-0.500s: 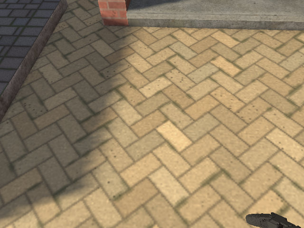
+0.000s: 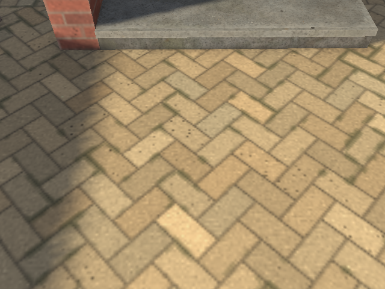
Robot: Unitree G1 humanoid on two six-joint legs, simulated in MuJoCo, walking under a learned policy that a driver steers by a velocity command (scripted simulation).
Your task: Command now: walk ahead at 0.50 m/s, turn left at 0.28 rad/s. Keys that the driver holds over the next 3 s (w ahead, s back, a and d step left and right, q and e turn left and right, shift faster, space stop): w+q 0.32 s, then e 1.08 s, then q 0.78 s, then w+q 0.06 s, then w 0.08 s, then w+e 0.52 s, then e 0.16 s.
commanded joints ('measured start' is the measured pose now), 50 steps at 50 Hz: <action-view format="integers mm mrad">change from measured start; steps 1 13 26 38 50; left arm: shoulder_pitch -77 -539 -205 -140 -158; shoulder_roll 122 25 31 117 78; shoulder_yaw -1 -42 -3 51 53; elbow -105 -289 -119 -137 -162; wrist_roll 67 32 11 7 12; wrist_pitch -13 5 -14 77 136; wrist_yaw -23 -66 -54 -46 -77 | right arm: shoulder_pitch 248 417 283 104 55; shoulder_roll -102 -80 -7 -96 -107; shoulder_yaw -33 -19 -8 3 -5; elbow -3 111 61 -17 -18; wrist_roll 6 33 -10 3 3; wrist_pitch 3 27 70 81 84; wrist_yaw -14 -16 -10 -66 -64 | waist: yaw -125 -144 -133 -130 -79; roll -82 67 -82 -34 159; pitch -162 -4 -77 -51 -33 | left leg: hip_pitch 587 179 -70 271 253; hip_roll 436 159 65 149 362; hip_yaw -558 -385 -50 -128 -87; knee -65 -102 559 -69 -117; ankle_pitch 564 603 -270 -122 344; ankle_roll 315 36 -107 -61 129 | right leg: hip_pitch -655 -247 18 -272 -324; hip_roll -148 -102 -314 -189 -124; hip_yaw -11 -78 191 321 -72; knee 115 -899 -1169 -1062 -525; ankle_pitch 194 630 1277 406 161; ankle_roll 33 65 -190 -38 102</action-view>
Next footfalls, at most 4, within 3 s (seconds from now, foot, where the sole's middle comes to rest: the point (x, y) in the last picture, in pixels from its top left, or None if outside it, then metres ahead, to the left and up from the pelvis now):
0.36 right None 0.39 -0.04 -0.77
0.76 left None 0.37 0.16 -0.77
1.20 right None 0.31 -0.06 -0.77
1.68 left None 0.35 0.13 -0.77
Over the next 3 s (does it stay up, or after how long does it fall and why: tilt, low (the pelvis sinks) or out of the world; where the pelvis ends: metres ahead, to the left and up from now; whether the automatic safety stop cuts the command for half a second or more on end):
stays up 0.51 0.02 -0.03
